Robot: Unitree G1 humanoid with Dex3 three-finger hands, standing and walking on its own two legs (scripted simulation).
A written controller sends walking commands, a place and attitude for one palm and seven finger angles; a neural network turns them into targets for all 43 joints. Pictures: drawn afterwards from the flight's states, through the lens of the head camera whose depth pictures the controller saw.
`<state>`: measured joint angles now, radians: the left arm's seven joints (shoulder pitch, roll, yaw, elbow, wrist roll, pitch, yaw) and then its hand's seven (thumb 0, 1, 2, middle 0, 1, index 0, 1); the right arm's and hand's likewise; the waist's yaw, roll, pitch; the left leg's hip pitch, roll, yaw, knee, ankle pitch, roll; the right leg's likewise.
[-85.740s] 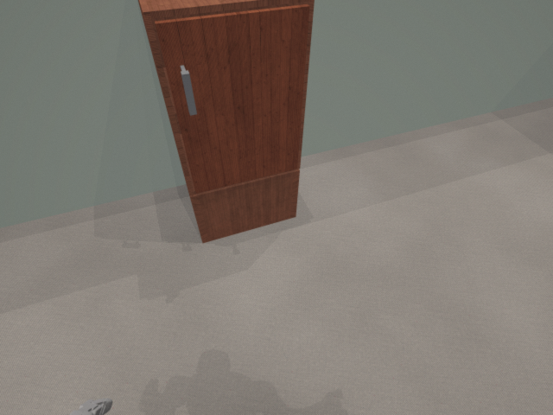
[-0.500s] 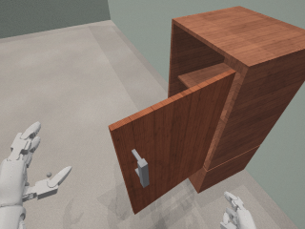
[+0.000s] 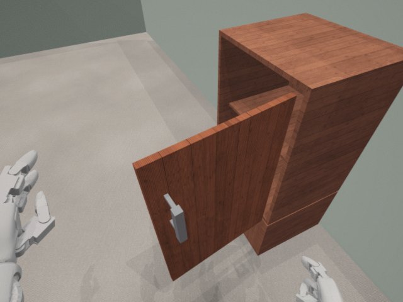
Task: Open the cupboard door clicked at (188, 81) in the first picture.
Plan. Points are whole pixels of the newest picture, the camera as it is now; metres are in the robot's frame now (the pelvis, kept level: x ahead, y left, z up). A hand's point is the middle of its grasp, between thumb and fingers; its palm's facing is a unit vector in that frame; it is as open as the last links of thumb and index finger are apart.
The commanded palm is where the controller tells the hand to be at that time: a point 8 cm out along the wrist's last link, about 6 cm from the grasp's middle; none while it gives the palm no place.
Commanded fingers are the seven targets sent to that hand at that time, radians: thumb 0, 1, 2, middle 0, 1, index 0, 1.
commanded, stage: draw the hand back to the body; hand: left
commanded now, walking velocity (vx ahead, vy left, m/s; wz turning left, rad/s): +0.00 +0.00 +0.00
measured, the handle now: (175, 218) +0.29 +0.11 -0.01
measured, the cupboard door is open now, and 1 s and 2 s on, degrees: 98 98 98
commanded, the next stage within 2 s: step back with the hand held close in 0.08 s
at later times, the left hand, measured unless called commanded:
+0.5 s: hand (53, 226) +0.17 +0.25 +0.15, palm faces +0.34 -0.79 -0.52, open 7.4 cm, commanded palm +0.11 +0.30 +0.17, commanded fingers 0.00 0.90 0.90 -0.20 -0.30 -0.20 -0.30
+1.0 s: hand (2, 265) +0.11 +0.28 +0.16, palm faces +0.45 -0.75 -0.48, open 7.4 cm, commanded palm +0.05 +0.32 +0.17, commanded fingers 0.00 0.90 0.90 -0.20 -0.30 -0.20 -0.30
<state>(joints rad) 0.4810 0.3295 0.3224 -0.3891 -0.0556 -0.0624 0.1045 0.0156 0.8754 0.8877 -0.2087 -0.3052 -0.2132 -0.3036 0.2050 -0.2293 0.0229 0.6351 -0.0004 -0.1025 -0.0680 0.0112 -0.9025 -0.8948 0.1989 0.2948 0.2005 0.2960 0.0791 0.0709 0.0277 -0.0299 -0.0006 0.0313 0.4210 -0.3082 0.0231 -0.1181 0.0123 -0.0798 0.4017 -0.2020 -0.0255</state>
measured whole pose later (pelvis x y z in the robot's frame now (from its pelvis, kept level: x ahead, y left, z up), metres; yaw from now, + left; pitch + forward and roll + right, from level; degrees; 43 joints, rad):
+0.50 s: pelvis -0.03 +0.00 +0.00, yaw -1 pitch +0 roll +0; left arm 0.56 0.39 0.37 -0.45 -0.04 -0.16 0.11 0.02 0.89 0.90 -0.21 -0.31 -0.22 -0.30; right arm 0.18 -0.25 -0.01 0.59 0.00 -0.05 -0.08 0.01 -0.90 -0.89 0.20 0.29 0.20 0.30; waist 0.01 0.04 0.04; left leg -0.19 -0.01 0.05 0.46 -0.27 0.03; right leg -0.28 0.00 -0.06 0.42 -0.14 -0.02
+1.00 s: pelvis -0.09 +0.02 -0.02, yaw +0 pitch -1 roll -1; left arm 0.52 0.40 0.43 -0.53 0.01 -0.21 0.15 0.02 0.89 0.90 -0.21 -0.31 -0.22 -0.30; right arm 0.23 -0.22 0.01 0.56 -0.01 -0.07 -0.08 0.01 -0.90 -0.89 0.20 0.30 0.20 0.30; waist 0.01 -0.02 0.04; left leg -0.37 -0.03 0.05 0.66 -0.28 0.07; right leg -0.43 -0.01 -0.03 0.59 -0.17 0.01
